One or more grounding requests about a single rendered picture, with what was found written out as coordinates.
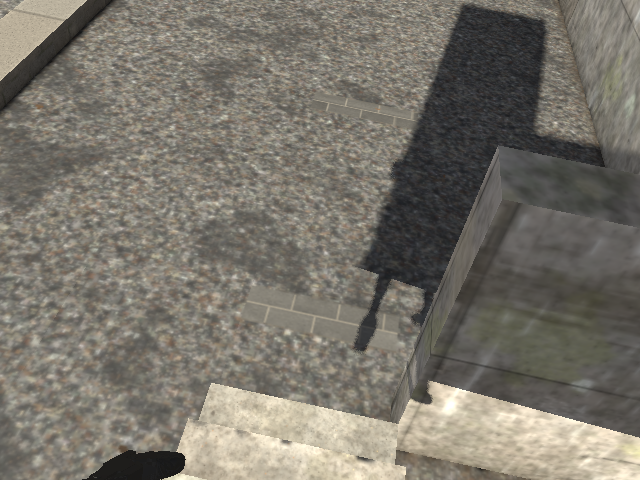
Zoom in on stairs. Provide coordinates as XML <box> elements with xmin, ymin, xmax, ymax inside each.
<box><xmin>160</xmin><ymin>383</ymin><xmax>406</xmax><ymax>480</ymax></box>

